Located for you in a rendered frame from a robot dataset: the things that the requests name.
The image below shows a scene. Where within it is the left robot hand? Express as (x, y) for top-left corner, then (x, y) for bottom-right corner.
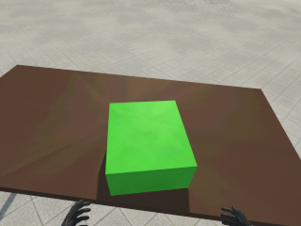
(61, 199), (91, 226)

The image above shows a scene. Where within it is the carton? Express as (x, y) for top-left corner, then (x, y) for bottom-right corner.
(105, 100), (198, 196)

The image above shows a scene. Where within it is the right robot hand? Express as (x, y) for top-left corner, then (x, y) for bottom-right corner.
(220, 206), (251, 226)

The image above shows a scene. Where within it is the table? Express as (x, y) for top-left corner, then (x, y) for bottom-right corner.
(0, 64), (301, 226)

